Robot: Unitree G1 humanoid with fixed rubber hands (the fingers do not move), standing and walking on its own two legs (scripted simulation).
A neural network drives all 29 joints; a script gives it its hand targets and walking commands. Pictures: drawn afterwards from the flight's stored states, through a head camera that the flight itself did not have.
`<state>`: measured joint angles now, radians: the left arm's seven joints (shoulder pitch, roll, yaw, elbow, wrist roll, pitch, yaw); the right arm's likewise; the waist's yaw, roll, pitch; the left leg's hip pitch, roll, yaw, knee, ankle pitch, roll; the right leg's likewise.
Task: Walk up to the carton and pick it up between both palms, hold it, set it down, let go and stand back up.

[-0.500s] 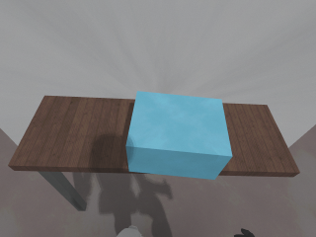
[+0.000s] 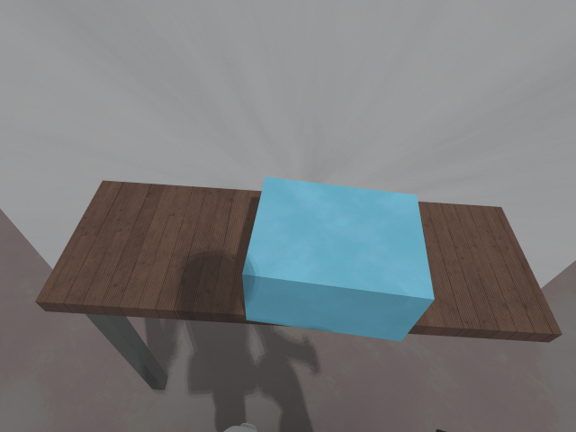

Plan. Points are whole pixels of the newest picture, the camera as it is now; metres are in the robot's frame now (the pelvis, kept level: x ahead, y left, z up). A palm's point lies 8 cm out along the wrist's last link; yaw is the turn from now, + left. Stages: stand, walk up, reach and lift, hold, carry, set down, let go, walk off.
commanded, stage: walk up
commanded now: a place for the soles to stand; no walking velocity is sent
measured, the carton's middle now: (331, 257) +0.40 -0.07 -0.02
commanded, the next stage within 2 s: reach and lift in 0.34 s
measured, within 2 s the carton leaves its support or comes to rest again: neither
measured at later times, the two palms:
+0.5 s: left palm out of the picture +0.15 +0.26 -0.14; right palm out of the picture +0.14 -0.26 -0.12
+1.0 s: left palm (135, 403) +0.19 +0.22 -0.08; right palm out of the picture +0.14 -0.26 -0.08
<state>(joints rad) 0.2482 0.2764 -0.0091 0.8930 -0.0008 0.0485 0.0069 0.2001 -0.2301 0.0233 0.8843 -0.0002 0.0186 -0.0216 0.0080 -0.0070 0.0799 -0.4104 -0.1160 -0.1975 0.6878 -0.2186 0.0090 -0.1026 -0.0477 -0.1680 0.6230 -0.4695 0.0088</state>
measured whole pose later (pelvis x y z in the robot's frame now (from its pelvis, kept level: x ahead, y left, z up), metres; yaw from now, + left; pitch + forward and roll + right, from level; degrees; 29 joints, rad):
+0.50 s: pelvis -0.02 -0.01 -0.03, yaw -8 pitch +1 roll +0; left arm 0.09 0.36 0.03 0.61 -0.06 0.44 0.05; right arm -0.12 -0.19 -0.05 0.99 -0.08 -0.01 0.06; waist 0.03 -0.06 0.09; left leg -0.58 -0.05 -0.07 0.85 -0.29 -0.01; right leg -0.37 -0.02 -0.03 0.90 -0.56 0.00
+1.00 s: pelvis -0.03 -0.04 +0.01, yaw -11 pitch -1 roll +1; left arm 0.02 0.32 0.18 0.64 -0.05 0.22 -0.04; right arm -0.01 -0.12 0.07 0.79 0.00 -0.16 -0.06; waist 0.04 -0.06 0.11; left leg -0.40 0.02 -0.06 0.55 -0.14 -0.05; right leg -0.24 0.03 -0.01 0.67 -0.41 -0.04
